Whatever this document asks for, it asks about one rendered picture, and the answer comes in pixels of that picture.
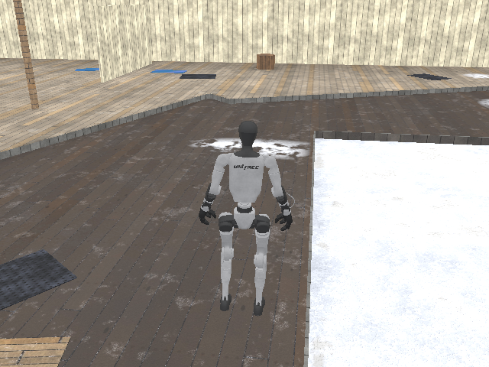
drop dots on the right robot forearm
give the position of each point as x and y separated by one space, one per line
283 203

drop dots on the left robot hand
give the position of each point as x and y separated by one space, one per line
202 215

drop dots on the right robot upper arm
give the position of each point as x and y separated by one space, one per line
274 174

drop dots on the left robot forearm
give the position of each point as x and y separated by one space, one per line
208 200

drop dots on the right robot hand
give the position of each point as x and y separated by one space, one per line
284 218

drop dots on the robot left foot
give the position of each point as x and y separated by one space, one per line
224 306

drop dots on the left robot upper arm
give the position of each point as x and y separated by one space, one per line
217 174

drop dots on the robot head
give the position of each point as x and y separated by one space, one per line
247 133

